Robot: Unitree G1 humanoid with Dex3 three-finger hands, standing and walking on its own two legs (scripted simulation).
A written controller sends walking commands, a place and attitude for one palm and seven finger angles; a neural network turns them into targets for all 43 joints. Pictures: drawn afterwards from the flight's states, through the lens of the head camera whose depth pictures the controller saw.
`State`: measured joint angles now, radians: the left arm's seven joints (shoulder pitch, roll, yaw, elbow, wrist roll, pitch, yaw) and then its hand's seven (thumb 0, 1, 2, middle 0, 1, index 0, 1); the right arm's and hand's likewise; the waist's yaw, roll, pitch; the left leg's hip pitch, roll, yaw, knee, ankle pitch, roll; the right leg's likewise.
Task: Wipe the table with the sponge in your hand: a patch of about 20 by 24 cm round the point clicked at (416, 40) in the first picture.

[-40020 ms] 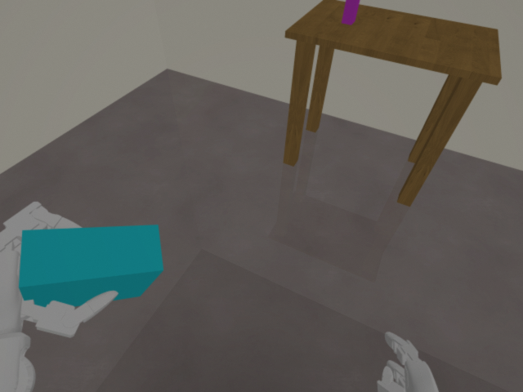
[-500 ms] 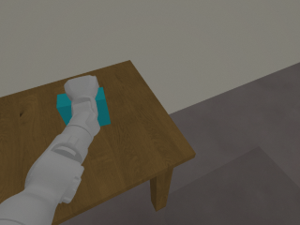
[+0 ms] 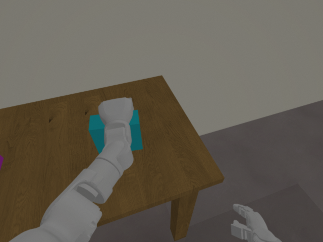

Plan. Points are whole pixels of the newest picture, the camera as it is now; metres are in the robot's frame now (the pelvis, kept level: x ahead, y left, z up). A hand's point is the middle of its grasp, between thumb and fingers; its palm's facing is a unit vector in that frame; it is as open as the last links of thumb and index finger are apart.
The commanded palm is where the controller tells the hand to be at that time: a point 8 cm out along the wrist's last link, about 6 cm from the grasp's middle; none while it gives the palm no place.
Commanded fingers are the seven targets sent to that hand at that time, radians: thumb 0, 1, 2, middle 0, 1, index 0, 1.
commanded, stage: wipe back along the third lane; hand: left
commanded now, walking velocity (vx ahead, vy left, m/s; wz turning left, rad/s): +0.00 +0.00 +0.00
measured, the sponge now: (119, 137) +0.40 +0.17 +0.02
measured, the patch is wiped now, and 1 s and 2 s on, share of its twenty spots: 1.00 1.00 1.00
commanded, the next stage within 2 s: slide back across to the middle lane in 0.86 s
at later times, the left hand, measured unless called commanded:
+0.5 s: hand (125, 139) +0.35 +0.13 +0.08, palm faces +0.04 -0.07 -1.00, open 9.8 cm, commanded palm +0.30 +0.12 +0.11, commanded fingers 0.00 0.10 1.30 -1.20 -1.60 -1.20 -1.60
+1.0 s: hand (129, 153) +0.31 +0.11 +0.08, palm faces +0.07 -0.10 -0.99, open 9.7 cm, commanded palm +0.26 +0.12 +0.11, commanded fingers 0.00 0.10 1.30 -1.20 -1.60 -1.20 -1.60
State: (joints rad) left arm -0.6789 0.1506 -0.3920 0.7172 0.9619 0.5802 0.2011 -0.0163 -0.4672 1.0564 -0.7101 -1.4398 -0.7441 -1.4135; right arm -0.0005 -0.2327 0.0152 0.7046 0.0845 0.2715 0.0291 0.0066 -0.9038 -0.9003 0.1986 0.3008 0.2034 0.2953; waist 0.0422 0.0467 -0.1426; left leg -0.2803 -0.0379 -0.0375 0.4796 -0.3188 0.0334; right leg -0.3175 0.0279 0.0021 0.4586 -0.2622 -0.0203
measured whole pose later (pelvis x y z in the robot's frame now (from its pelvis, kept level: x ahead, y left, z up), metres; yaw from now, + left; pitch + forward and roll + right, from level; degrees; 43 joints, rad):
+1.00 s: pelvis -0.02 -0.02 +0.00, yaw -2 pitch +0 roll +0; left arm -0.30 0.17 -0.48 0.26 0.98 0.66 0.18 0.01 -0.46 1.05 -0.69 -1.46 -0.74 -1.42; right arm -0.03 -0.25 0.03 0.67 0.10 0.27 0.08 0.01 -0.90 -0.90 0.20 0.30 0.20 0.30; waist 0.07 0.09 -0.11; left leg -0.16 -0.02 -0.01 0.46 -0.30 0.01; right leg -0.23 0.05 0.03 0.49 -0.26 -0.05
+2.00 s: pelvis -0.03 -0.02 +0.00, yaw -2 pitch +0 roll +1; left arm -0.20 0.33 -0.29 0.15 0.96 0.58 0.08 -0.01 -0.50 1.06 -0.75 -1.39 -0.80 -1.35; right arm -0.01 -0.26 0.05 0.68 0.09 0.19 -0.02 0.01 -0.90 -0.90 0.20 0.30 0.20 0.30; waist 0.07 0.09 -0.05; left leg -0.14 -0.02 0.00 0.41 -0.27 0.01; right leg -0.22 0.05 0.04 0.46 -0.23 -0.05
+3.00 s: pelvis -0.03 -0.02 +0.00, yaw -1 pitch +8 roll +0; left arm -0.68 0.42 -0.13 0.83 0.98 0.26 0.12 0.01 -0.53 1.07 -0.79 -1.36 -0.83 -1.34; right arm 0.17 -0.27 0.02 0.74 0.09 0.17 -0.06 0.01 -0.90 -0.90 0.20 0.30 0.20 0.30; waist 0.00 0.05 -0.10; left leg -0.34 -0.02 -0.03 0.48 -0.28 0.01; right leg -0.39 0.05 0.01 0.47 -0.22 -0.04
